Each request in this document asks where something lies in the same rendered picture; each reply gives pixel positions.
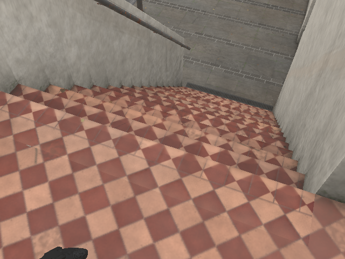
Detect stairs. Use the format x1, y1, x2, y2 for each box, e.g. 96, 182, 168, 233
9, 84, 305, 190

